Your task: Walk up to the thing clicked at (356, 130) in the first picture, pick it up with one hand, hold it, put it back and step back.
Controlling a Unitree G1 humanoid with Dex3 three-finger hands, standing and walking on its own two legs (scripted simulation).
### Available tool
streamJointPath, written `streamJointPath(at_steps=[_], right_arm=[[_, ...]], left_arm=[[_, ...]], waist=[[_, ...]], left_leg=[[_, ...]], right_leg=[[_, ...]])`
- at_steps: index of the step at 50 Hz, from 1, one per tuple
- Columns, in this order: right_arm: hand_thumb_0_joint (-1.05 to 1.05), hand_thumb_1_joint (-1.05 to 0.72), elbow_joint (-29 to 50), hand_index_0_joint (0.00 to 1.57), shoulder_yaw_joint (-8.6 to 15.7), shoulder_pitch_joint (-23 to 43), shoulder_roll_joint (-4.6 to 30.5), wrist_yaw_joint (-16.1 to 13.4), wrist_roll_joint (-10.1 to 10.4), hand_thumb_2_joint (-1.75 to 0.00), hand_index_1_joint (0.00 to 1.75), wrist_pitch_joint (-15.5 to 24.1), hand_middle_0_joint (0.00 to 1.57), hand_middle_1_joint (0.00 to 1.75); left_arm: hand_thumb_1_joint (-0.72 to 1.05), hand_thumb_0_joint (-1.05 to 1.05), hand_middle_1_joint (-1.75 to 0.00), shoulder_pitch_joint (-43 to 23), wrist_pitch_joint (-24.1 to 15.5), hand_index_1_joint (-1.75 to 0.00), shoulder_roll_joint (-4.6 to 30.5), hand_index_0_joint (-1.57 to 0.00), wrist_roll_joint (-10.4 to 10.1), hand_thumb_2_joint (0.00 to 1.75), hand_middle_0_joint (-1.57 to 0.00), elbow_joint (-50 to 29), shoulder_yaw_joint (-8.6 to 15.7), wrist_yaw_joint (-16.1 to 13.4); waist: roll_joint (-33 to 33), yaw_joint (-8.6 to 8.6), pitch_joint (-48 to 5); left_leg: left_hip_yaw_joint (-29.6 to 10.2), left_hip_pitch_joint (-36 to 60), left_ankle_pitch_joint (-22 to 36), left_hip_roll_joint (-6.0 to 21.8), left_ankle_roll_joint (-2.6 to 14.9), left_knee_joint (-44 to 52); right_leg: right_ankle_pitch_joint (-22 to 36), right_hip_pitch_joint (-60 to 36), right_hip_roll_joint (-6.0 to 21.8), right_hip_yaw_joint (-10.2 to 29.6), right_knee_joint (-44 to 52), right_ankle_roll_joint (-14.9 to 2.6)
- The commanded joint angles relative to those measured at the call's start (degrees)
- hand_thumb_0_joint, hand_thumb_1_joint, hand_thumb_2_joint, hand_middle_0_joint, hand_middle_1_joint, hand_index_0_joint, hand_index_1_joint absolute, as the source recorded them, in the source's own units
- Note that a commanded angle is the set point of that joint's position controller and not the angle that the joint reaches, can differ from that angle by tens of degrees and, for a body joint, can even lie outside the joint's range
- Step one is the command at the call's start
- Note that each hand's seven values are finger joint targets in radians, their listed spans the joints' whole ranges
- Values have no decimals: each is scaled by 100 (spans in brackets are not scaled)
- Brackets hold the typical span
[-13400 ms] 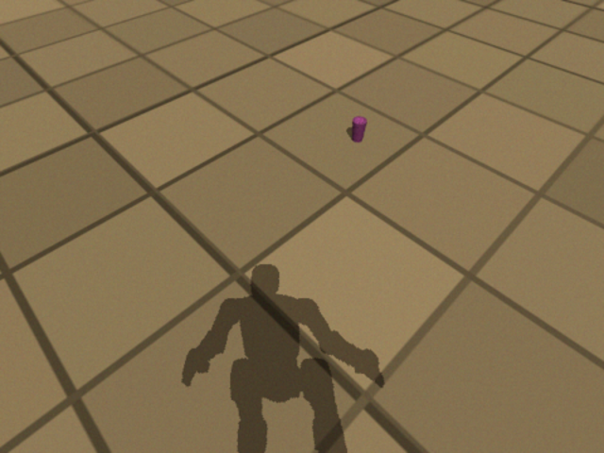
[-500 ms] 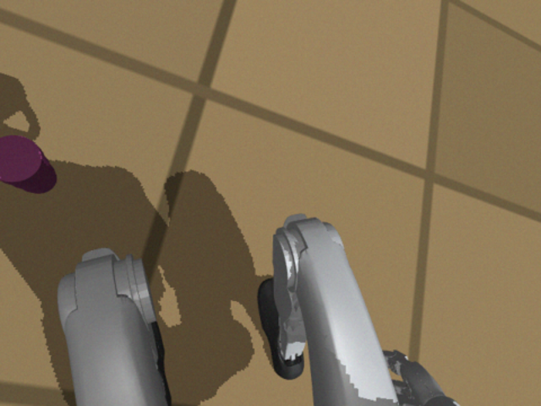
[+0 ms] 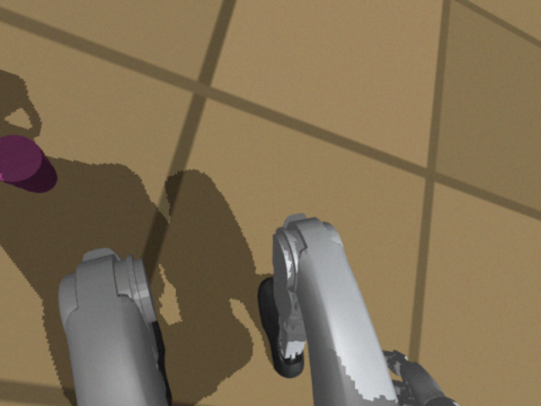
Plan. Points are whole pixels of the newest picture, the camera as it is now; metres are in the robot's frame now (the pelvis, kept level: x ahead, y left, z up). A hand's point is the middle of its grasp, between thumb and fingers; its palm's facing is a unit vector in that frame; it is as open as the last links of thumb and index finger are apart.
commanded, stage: rise first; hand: left
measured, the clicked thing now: (28, 169) +0.48 +0.32 -0.28
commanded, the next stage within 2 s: none
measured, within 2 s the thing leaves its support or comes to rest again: neither
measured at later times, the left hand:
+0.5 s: hand out of the picture +0.45 +0.38 -0.14, palm faces -0.45 -0.09 -0.89, open 14.1 cm
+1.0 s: hand out of the picture +0.45 +0.38 -0.13, palm faces -0.44 -0.09 -0.89, open 14.1 cm
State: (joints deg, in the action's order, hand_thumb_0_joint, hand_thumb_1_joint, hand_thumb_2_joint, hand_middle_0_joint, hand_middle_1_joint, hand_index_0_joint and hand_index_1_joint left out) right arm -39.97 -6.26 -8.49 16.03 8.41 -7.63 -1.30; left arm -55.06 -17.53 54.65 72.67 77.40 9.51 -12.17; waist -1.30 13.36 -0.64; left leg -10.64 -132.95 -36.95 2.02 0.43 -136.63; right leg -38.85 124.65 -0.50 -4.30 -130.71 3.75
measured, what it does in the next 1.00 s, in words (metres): stands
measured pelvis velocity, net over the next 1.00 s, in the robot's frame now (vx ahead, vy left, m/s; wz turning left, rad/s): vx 0.00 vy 0.00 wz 0.00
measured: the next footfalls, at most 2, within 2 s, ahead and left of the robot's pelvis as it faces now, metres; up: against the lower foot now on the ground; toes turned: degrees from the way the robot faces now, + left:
none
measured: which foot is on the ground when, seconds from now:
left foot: down 0.00-1.00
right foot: down 0.00-1.00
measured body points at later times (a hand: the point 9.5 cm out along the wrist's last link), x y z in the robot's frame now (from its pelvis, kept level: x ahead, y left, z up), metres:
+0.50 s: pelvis +0.00 +0.00 +0.00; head +0.24 +0.10 +0.37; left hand +0.47 +0.38 -0.09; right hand +0.07 -0.27 -0.09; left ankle +0.08 +0.13 -0.31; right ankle +0.11 -0.14 -0.31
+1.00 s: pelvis +0.00 +0.00 +0.00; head +0.23 +0.09 +0.37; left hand +0.47 +0.38 -0.08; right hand +0.07 -0.27 -0.10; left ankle +0.08 +0.13 -0.31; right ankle +0.11 -0.14 -0.31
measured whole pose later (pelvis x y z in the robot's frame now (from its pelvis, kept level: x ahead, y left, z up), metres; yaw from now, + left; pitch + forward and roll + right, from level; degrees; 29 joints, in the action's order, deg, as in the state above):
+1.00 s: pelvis +0.00 +0.00 +0.00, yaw +0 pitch +32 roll -11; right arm -39.8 -6.4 -7.9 16.2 8.3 -7.8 -1.4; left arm -55.6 -18.2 54.9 73.0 78.1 9.5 -12.5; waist -1.2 13.4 -0.8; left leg -10.8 -133.0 -37.0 1.8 0.0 -136.9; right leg -38.8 124.9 -0.6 -4.3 -131.1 3.8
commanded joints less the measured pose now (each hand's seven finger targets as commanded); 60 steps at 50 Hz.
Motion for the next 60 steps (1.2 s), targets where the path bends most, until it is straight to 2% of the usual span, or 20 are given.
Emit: streamJointPath(at_steps=[1, 2, 10, 11, 15, 19, 20, 23, 30, 33, 36, 37, 39, 43, 45, 49, 52, 54, 56, 60], right_arm=[[0, -91, 63, 20, 465, -1105, 1491, -89, -37, -90, 30, 9, 20, 30], [0, -91, 44, 20, 452, -1095, 1503, -88, -12, -90, 30, 19, 20, 30], [0, -91, 72, 20, 438, -1117, 1498, -75, -43, -90, 30, 35, 20, 30], [0, -91, 70, 20, 444, -1128, 1519, -76, -43, -90, 30, 29, 20, 30], [0, -91, 79, 20, 462, -1087, 1507, -79, -36, -90, 30, 28, 20, 30], [0, -91, 81, 20, 465, -1089, 1507, -85, -5, -90, 30, 13, 20, 30], [0, -91, 101, 20, 488, -1056, 1492, -81, -13, -90, 30, 13, 20, 30], [0, -91, 71, 20, 470, -1055, 1492, -87, -18, -90, 30, 11, 20, 30], [0, -91, 94, 20, 475, -1051, 1511, -92, -13, -90, 30, 0, 20, 30], [0, -91, 93, 20, 467, -1076, 1513, -84, -24, -90, 30, 18, 20, 30], [0, -91, 78, 20, 469, -1063, 1511, -91, -23, -90, 30, 16, 20, 30], [0, -91, 72, 20, 474, -1091, 1531, -95, -23, -90, 30, 9, 20, 30], [0, -91, 85, 20, 470, -1053, 1499, -86, -17, -90, 30, 11, 20, 30], [0, -91, 94, 20, 466, -1037, 1502, -94, -32, -90, 30, 8, 20, 30], [0, -91, 93, 20, 436, -1079, 1493, -86, -27, -90, 30, 10, 20, 30], [0, -91, 73, 20, 439, -1064, 1500, -94, -36, -90, 30, 11, 20, 30], [0, -91, 79, 20, 451, -1048, 1516, -108, -44, -90, 30, 13, 20, 30], [0, -91, 84, 20, 448, -1057, 1503, -104, -51, -90, 30, 27, 20, 30], [0, -91, 96, 20, 459, -1025, 1525, -114, -33, -90, 30, 15, 20, 30], [0, -91, 108, 20, 472, -1091, 1509, -102, -30, -90, 30, 18, 20, 30]], left_arm=[[-54, 0, -96, -1790, -78, -98, 1672, -11, -75, 98, -12, -979, 179, -259], [-55, 0, -98, -1714, -72, -99, 1726, -10, -83, 99, -12, -820, 209, -272], [-54, 0, -96, -1781, -58, -98, 1770, -11, -48, 99, -13, -850, 212, -317], [-55, 0, -95, -1776, -45, -98, 1919, -11, -36, 99, -13, -899, 337, -325], [-54, 0, -96, -1755, 0, -98, 1758, -11, -77, 99, -13, -894, 236, -288], [-54, 0, -96, -1635, 28, -98, 1831, -11, -71, 99, -13, -869, 278, -235], [-55, 0, -95, -1565, 31, -97, 1677, -11, -83, 99, -13, -823, 182, -214], [-54, 0, -94, -1711, -1, -97, 1643, -12, -112, 99, -14, -935, 142, -192], [-53, 0, -93, -1781, -91, -96, 1848, -13, -106, 97, -15, -1089, 311, -240], [-56, 0, -94, -1737, -66, -97, 1624, -11, -70, 100, -13, -919, 135, -217], [-54, 0, -93, -1818, -60, -96, 1687, -12, -89, 99, -14, -959, 141, -244], [-54, 0, -93, -1824, -67, -96, 1768, -12, -83, 100, -15, -1019, 244, -255], [-54, 0, -94, -1755, -57, -96, 1739, -12, -77, 98, -14, -930, 205, -254], [-54, 0, -94, -1798, -71, -96, 1740, -12, -53, 98, -14, -882, 198, -257], [-52, 0, -94, -1615, -66, -96, 1806, -13, -80, 97, -15, -826, 300, -278], [-53, 0, -94, -1863, -83, -96, 1761, -12, -63, 98, -14, -880, 203, -265], [-53, 0, -94, -1860, -100, -96, 1857, -12, -53, 97, -14, -909, 251, -274], [-54, 0, -94, -1776, -86, -96, 1645, -12, -75, 98, -14, -796, 128, -246], [-55, 0, -94, -1815, -86, -96, 1802, -11, -56, 99, -14, -871, 207, -257], [-53, 0, -94, -1857, -53, -96, 1821, -12, -97, 98, -15, -1032, 246, -230]], waist=[[2087, 44, -3807], [2088, 14, -3611], [2171, 20, -3755], [2188, -26, -3790], [2157, 26, -3777], [2168, -71, -3779], [2158, -33, -3696], [2092, 10, -3750], [2205, -43, -3825], [2221, 60, -3664], [2227, 15, -3767], [2146, 4, -3894], [2224, -43, -3761], [2156, 23, -3796], [1995, -54, -3802], [2146, 53, -3804], [2152, -3, -3849], [2150, 70, -3602], [2210, -4, -3758], [2159, 10, -3867]], left_leg=[[565, 3337, 724, -52, 77, 1436], [539, 3282, 664, -69, 67, 1483], [586, 3354, 792, -61, 71, 1431], [585, 3378, 769, -69, 70, 1460], [568, 3343, 727, -58, 76, 1454], [534, 3407, 762, -62, 65, 1522], [548, 3404, 720, -55, 70, 1509], [563, 3343, 754, -50, 79, 1450], [546, 3379, 681, -73, 57, 1511], [492, 3467, 660, -57, 54, 1540], [554, 3467, 745, -56, 64, 1481], [548, 3474, 817, -72, 72, 1460], [548, 3412, 697, -75, 52, 1533], [573, 3371, 713, -73, 79, 1448], [632, 3255, 799, -100, 91, 1418], [591, 3335, 782, -75, 82, 1406], [595, 3352, 729, -81, 73, 1406], [563, 3318, 640, -65, 65, 1456], [571, 3350, 589, -76, 62, 1483], [586, 3408, 744, -77, 71, 1464]], right_leg=[[1052, -1342, -226, -577, 1223, -521], [997, -1231, -201, -574, 1181, -529], [1104, -1341, -213, -570, 1210, -524], [1071, -1366, -203, -574, 1203, -522], [1062, -1339, -211, -581, 1203, -516], [1053, -1305, -212, -581, 1162, -539], [1027, -1280, -210, -578, 1203, -529], [1066, -1320, -226, -580, 1215, -524], [994, -1307, -195, -580, 1164, -522], [974, -1157, -195, -616, 1166, -525], [1066, -1242, -204, -577, 1208, -520], [1104, -1297, -202, -589, 1184, -516], [1013, -1241, -190, -574, 1167, -536], [1036, -1267, -211, -573, 1210, -522], [1099, -1479, -215, -545, 1244, -515], [1077, -1330, -219, -570, 1185, -515], [1030, -1319, -219, -562, 1186, -525], [971, -1242, -199, -588, 1190, -512], [928, -1226, -211, -586, 1188, -529], [1066, -1368, -205, -564, 1222, -523]])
